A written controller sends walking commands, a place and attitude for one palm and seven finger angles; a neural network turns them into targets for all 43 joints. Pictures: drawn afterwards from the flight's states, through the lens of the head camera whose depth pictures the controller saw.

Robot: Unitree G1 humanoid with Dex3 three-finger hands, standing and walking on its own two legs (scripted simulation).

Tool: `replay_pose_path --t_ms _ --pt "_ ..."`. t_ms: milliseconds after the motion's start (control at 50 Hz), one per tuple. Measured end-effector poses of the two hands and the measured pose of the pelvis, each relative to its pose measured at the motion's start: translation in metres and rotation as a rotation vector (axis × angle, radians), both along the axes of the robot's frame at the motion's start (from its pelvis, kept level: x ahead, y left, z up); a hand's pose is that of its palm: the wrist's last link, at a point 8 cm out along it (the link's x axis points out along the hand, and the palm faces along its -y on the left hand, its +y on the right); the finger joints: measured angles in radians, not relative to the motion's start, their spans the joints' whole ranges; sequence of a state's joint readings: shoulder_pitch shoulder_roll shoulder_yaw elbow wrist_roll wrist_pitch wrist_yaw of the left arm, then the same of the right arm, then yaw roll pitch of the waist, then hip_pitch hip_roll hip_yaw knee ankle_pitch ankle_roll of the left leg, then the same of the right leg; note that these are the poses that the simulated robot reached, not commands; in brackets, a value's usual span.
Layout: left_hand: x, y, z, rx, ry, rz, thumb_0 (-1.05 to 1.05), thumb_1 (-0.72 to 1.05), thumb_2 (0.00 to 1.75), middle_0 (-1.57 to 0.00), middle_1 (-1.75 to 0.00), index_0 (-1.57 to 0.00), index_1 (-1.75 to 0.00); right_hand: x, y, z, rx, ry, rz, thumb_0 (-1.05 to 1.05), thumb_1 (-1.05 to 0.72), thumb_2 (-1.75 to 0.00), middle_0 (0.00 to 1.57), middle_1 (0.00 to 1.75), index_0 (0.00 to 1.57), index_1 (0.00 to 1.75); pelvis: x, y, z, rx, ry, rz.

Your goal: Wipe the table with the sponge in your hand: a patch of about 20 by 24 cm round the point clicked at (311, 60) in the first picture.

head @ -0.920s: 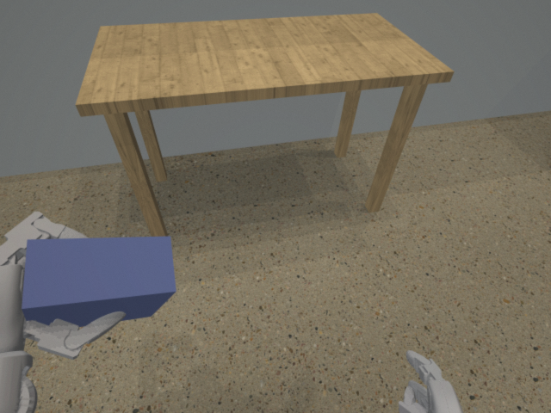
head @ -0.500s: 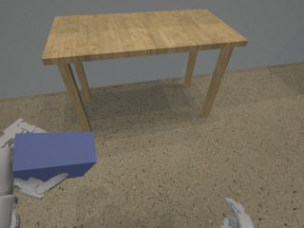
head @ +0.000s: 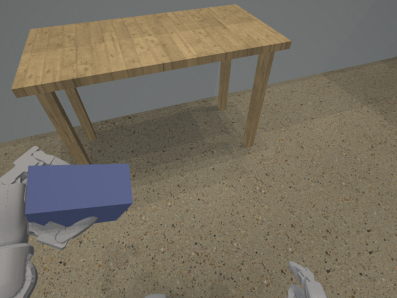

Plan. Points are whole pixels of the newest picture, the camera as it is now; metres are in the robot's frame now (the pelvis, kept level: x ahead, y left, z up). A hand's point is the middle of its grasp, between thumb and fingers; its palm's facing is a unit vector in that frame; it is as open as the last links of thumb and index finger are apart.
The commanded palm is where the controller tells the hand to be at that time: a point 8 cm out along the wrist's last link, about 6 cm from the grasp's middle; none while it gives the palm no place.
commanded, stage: walk to a spot facing it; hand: left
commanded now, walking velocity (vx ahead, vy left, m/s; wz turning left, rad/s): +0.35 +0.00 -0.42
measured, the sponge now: (95, 196) +0.24 +0.19 +0.15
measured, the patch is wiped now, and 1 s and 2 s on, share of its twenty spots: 0.00 0.00 0.00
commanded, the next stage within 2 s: turn to face it in 1.06 s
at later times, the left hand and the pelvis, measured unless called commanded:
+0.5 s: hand (120, 118) +0.40 +0.19 +0.17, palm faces +0.20 -0.89 -0.40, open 10.3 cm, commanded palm +0.35 +0.24 +0.19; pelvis +0.13 +0.00 +0.01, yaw -14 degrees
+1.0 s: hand (206, 74) +0.55 +0.03 +0.19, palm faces +0.02 -0.85 -0.53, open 10.3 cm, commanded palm +0.51 +0.11 +0.19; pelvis +0.27 -0.10 +0.01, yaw -19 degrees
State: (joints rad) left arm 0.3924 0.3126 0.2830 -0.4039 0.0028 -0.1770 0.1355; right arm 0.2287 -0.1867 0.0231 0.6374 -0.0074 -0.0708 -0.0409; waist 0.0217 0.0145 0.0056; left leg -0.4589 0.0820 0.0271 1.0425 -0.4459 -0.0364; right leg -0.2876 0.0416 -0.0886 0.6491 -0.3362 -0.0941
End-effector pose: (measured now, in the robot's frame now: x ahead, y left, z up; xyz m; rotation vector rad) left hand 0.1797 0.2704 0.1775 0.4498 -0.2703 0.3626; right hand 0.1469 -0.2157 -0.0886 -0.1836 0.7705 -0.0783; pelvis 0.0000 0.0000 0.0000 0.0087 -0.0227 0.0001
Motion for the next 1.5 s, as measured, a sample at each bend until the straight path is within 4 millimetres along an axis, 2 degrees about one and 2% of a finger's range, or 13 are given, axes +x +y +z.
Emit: replay_pose_path --t_ms 100,240,440,540,620,700,800,940,1080,1160,1240,1380,1500 --pt "0.033 -0.018 0.005 0.031 0.062 -0.09 -0.01 -0.5 0.98 -0.71 -1.34 -0.72 -1.33 -0.004 -0.031 0.011 -0.038 0.061 -0.094 0.01 -0.9 -0.9 0.21 0.3 0.21 0.3 0.019 -0.005 0.015 0.016 0.031 -0.051" --pt "0.082 -0.018 0.026 0.122 0.039 -0.144 -0.01 -0.5 0.98 -0.71 -1.34 -0.72 -1.34 0.006 -0.054 0.02 -0.082 0.09 -0.188 0.01 -0.91 -0.9 0.2 0.3 0.2 0.3 0.052 -0.002 0.02 0.024 0.061 -0.109" --pt "0.165 -0.016 0.003 0.042 -0.026 -0.197 -0.01 -0.5 0.98 -0.71 -1.34 -0.72 -1.34 0.069 -0.033 0.022 -0.07 -0.026 -0.269 0.01 -0.91 -0.9 0.2 0.3 0.2 0.3 0.115 0.009 0.002 0.031 0.019 -0.224" --pt "0.206 -0.046 0.015 0.041 -0.036 -0.269 -0.01 -0.5 0.98 -0.71 -1.34 -0.72 -1.34 0.091 -0.018 0.025 -0.002 -0.047 -0.266 0.01 -0.91 -0.9 0.2 0.3 0.2 0.3 0.138 0.0 0.011 -0.005 0.019 -0.26" --pt "0.232 -0.076 0.032 0.087 -0.064 -0.321 -0.01 -0.5 0.98 -0.71 -1.34 -0.72 -1.34 0.099 -0.024 0.019 0.041 -0.015 -0.285 0.01 -0.9 -0.9 0.21 0.3 0.21 0.3 0.161 -0.017 0.016 -0.023 0.028 -0.289" --pt "0.264 -0.106 0.034 0.156 -0.044 -0.331 -0.01 -0.5 0.98 -0.71 -1.34 -0.72 -1.34 0.107 -0.051 0.002 0.07 0.031 -0.327 0.01 -0.9 -0.9 0.21 0.3 0.21 0.3 0.187 -0.045 0.01 -0.03 0.04 -0.309" --pt "0.303 -0.15 0.014 0.171 -0.021 -0.34 -0.01 -0.5 0.98 -0.71 -1.34 -0.72 -1.34 0.122 -0.107 -0.03 0.052 0.103 -0.365 0.01 -0.9 -0.9 0.21 0.3 0.21 0.3 0.21 -0.077 -0.01 -0.018 0.021 -0.319" --pt "0.336 -0.187 0.018 0.166 0.033 -0.438 -0.01 -0.5 0.98 -0.71 -1.34 -0.72 -1.34 0.149 -0.169 -0.002 -0.041 0.103 -0.446 0.01 -0.91 -0.9 0.2 0.3 0.2 0.3 0.246 -0.095 0.004 -0.008 0.022 -0.338" --pt "0.372 -0.182 0.047 0.169 -0.123 -0.421 -0.01 -0.51 0.98 -0.71 -1.34 -0.72 -1.34 0.196 -0.189 0.026 -0.125 0.074 -0.446 0.01 -0.91 -0.9 0.2 0.3 0.2 0.3 0.299 -0.108 0.009 0.003 0.021 -0.328" --pt "0.403 -0.166 0.034 0.109 -0.185 -0.357 -0.01 -0.51 0.98 -0.71 -1.34 -0.72 -1.34 0.236 -0.186 0.02 -0.143 0.01 -0.461 0.01 -0.91 -0.9 0.2 0.3 0.2 0.3 0.335 -0.105 -0.007 0.003 -0.002 -0.331" --pt "0.435 -0.163 0.015 0.037 -0.126 -0.299 -0.01 -0.51 0.98 -0.71 -1.34 -0.72 -1.34 0.275 -0.166 0.017 -0.068 -0.025 -0.416 0.01 -0.91 -0.9 0.2 0.3 0.2 0.3 0.348 -0.111 -0.004 -0.006 -0.011 -0.311" --pt "0.426 -0.195 0.032 0.08 -0.086 -0.331 -0.01 -0.51 0.98 -0.71 -1.34 -0.72 -1.34 0.319 -0.139 0.01 0.071 -0.047 -0.272 0.01 -0.9 -0.9 0.2 0.3 0.2 0.3 0.36 -0.132 0.003 -0.028 0.007 -0.253" --pt "0.41 -0.205 0.043 0.183 -0.048 -0.231 -0.01 -0.51 0.98 -0.71 -1.34 -0.72 -1.34 0.335 -0.159 -0.013 0.115 0.012 -0.199 0.01 -0.9 -0.9 0.21 0.3 0.21 0.3 0.368 -0.16 0.0 -0.018 0.003 -0.203"
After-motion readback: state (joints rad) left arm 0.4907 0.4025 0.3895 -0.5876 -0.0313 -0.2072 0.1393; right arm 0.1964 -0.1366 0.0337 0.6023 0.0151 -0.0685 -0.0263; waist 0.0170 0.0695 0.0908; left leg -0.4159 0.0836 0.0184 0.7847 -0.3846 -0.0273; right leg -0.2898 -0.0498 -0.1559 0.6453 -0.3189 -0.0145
